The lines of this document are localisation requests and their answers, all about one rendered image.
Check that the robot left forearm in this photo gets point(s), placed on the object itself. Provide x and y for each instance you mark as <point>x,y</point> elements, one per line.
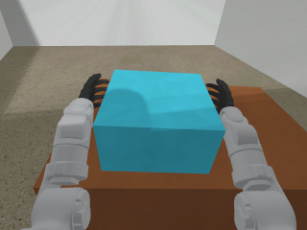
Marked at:
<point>67,166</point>

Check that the pedestal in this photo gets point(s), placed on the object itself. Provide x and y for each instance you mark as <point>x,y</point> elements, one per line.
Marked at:
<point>197,201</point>

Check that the robot right forearm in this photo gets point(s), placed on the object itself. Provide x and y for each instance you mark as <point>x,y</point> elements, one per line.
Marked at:
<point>251,172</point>

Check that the carton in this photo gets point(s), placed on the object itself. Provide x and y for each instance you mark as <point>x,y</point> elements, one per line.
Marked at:
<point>157,122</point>

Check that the robot left upper arm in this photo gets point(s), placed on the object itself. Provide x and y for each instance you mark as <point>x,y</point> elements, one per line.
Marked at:
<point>62,209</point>

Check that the right robot hand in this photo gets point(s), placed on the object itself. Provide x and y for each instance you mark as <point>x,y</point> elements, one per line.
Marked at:
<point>224,96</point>

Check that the robot right upper arm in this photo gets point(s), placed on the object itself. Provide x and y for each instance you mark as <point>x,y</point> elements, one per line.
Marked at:
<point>263,210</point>

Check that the left robot hand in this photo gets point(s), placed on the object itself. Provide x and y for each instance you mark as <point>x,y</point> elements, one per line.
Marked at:
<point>89,89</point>

